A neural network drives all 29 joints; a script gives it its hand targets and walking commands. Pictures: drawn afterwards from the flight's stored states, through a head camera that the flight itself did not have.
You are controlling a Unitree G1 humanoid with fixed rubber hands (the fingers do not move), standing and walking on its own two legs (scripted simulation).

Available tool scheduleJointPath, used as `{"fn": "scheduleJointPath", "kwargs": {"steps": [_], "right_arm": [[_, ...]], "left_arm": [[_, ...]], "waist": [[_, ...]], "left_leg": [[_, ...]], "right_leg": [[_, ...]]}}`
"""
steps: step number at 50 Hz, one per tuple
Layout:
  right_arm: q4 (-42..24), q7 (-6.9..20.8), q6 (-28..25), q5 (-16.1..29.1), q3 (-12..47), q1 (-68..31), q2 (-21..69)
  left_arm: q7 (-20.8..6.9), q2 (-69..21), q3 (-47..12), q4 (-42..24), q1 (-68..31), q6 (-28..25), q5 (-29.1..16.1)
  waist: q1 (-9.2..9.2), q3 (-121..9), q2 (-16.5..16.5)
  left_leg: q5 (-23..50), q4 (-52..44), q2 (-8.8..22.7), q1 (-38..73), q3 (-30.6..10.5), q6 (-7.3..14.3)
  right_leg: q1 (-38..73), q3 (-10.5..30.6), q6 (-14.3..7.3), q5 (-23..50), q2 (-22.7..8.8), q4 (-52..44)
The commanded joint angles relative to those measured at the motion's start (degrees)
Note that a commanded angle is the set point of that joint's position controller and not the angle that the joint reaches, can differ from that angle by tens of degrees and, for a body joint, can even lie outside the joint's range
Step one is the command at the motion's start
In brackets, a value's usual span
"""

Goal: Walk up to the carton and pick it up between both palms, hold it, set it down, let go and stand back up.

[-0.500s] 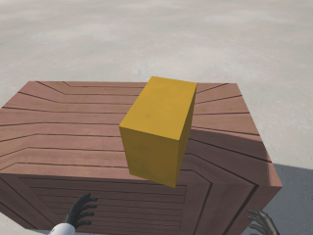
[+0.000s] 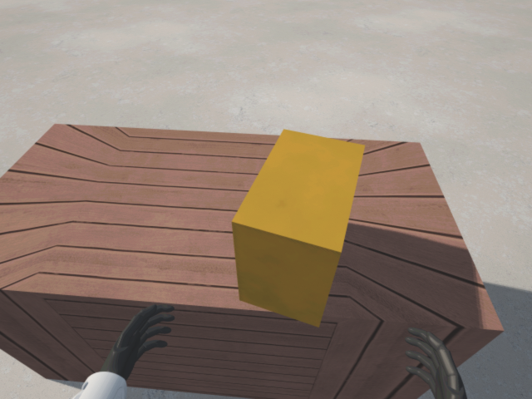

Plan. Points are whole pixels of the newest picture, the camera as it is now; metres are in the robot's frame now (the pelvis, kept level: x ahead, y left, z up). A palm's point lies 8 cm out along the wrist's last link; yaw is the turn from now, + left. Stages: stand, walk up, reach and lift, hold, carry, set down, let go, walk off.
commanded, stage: reach and lift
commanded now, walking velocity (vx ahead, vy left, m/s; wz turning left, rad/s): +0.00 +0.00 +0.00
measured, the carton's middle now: (300, 224) +0.44 -0.02 +0.00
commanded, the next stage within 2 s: none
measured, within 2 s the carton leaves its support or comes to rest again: neither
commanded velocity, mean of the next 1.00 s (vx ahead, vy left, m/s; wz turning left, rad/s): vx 0.00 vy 0.00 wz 0.00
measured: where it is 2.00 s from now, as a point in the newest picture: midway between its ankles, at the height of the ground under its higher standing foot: outside the picture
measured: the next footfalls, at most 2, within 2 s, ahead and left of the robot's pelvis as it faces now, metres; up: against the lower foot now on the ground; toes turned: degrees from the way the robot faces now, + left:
none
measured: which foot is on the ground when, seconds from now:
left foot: down 0.00-1.00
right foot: down 0.00-1.00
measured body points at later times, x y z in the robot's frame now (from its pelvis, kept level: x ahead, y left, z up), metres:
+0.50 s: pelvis +0.01 +0.01 +0.00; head +0.00 +0.03 +0.45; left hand +0.22 +0.23 +0.02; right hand +0.22 -0.16 +0.03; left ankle +0.00 +0.10 -0.73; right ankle +0.04 -0.14 -0.73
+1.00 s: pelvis +0.02 +0.01 +0.00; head +0.04 +0.03 +0.45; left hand +0.30 +0.21 +0.05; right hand +0.28 -0.16 +0.05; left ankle +0.00 +0.10 -0.73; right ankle +0.04 -0.14 -0.73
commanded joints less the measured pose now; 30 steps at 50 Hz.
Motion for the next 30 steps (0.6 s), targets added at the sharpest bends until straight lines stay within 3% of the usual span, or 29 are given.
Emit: {"fn": "scheduleJointPath", "kwargs": {"steps": [1, 5, 10, 15, 22, 30], "right_arm": [[-14.7, -1.9, -7.9, 8.2, 4.1, 2.4, 4.9], [-16.2, -3.1, -11.1, 8.7, 5.6, 2.8, 5.5], [-18.4, -3.9, -13.2, 8.3, 4.7, -0.4, 5.8], [-18.1, -3.8, -10.3, 7.7, 2.5, -6.2, 4.6], [-19.0, -3.8, -4.2, 7.2, -0.5, -14.1, 3.7], [-15.9, -5.1, 1.8, 6.8, -2.1, -20.7, 3.8]], "left_arm": [[0.1, 9.4, -2.0, -14.6, -1.0, -5.5, -9.5], [-0.7, 8.9, -2.0, -15.6, 0.7, -6.4, -9.4], [-0.7, 8.1, -3.5, -18.4, -1.7, -7.1, -10.8], [-0.3, 7.5, -4.7, -19.5, -6.8, -4.9, -11.9], [1.3, 8.1, -4.8, -22.4, -12.6, -1.3, -12.6], [2.0, 8.9, -3.5, -22.8, -17.3, 2.3, -13.0]], "waist": [[0.79, -6.3, 3.5], [1.58, -6.9, 4.1], [1.19, -6.8, 4.9], [-0.16, -5.0, 5.8], [-1.43, -6.1, 7.7], [-3.26, -9.8, 7.9]], "left_leg": [[13.0, -10.4, 1.7, -1.8, -2.1, -1.9], [16.5, -9.4, 1.5, -1.0, -2.9, -2.5], [13.1, -9.8, 2.4, -2.4, -3.7, -2.8], [5.2, -11.9, 3.5, -5.5, -4.3, -2.6], [0.3, -15.0, 4.7, -9.4, -4.7, -2.5], [8.7, -14.0, 4.3, -6.2, -3.8, -3.4]], "right_leg": [[7.8, -3.0, -3.2, 9.6, -2.1, -8.5], [7.7, -3.4, -3.2, 11.1, -1.9, -8.3], [6.8, -3.7, -4.0, 7.2, -1.9, -8.3], [7.2, -3.4, -4.8, 1.4, -2.0, -8.5], [10.3, -3.4, -4.3, 0.6, -1.6, -7.3], [10.3, -3.2, -3.7, 5.5, -1.8, -7.9]]}}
